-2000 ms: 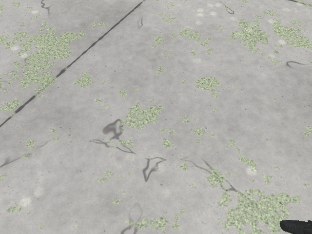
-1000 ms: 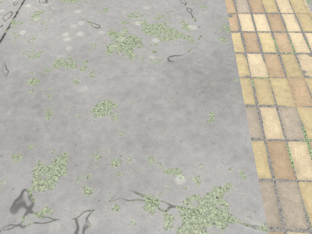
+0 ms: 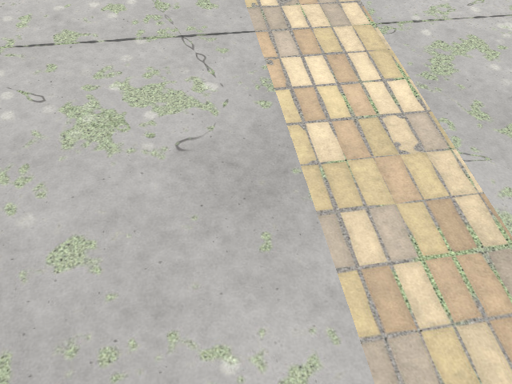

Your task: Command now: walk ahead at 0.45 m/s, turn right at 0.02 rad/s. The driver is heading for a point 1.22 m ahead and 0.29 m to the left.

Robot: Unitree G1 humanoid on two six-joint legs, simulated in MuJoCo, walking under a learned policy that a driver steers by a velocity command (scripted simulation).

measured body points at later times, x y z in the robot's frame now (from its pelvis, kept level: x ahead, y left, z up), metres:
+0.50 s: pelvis +0.28 -0.03 -0.01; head +0.32 -0.03 +0.43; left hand +0.50 +0.21 -0.09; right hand +0.27 -0.31 -0.14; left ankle +0.07 +0.09 -0.66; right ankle +0.38 -0.12 -0.73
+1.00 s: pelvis +0.56 +0.03 -0.01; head +0.60 +0.04 +0.44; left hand +0.57 +0.32 -0.14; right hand +0.78 -0.22 -0.09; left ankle +0.67 +0.13 -0.73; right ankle +0.40 -0.12 -0.70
